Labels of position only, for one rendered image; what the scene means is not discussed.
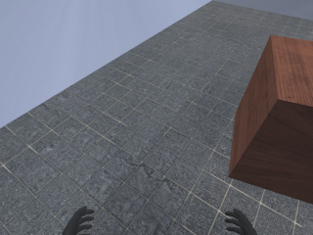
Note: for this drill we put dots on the robot right hand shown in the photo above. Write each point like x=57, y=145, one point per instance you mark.
x=246, y=227

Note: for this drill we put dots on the pedestal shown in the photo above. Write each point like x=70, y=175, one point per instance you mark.
x=272, y=145

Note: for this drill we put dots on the robot left hand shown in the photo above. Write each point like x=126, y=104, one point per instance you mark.
x=73, y=227

